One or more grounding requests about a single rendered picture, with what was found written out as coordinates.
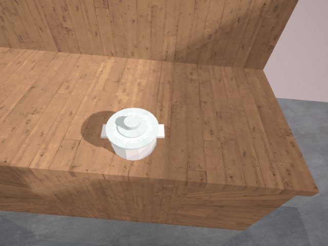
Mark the knob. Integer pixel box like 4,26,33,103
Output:
124,115,140,130

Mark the pot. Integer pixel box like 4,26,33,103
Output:
101,124,165,160

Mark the table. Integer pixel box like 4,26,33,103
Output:
0,0,319,231

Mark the lid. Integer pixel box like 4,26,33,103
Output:
106,108,159,150

